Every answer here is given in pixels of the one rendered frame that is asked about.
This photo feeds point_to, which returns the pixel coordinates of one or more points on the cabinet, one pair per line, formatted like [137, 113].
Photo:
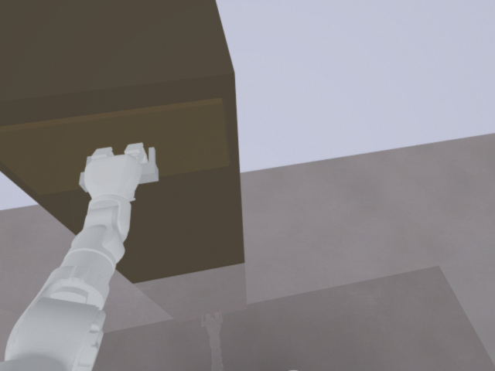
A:
[70, 58]

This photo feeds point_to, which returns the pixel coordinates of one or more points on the handle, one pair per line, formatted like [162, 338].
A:
[150, 172]

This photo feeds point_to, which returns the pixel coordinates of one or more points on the left robot forearm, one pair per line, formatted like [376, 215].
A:
[88, 266]

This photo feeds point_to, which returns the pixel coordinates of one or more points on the left robot hand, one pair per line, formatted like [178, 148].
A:
[109, 174]

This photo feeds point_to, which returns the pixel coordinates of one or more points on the left robot upper arm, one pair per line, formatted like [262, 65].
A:
[57, 335]

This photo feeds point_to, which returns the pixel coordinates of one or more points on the drawer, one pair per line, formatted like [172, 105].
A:
[50, 155]

